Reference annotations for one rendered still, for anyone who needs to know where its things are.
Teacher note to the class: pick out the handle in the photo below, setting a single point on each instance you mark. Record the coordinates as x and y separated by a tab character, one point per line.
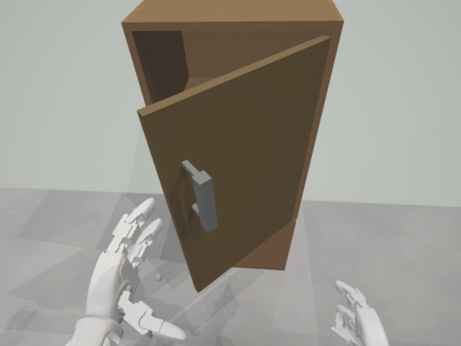
203	189

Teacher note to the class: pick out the cupboard door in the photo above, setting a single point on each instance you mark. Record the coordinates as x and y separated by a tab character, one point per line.
249	130

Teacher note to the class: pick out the left robot forearm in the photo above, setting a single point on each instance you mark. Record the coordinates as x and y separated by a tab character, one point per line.
96	331

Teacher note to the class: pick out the left robot hand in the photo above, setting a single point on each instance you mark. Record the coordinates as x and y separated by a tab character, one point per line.
117	268

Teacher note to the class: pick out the right robot hand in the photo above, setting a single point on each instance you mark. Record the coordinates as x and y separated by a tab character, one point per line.
364	327

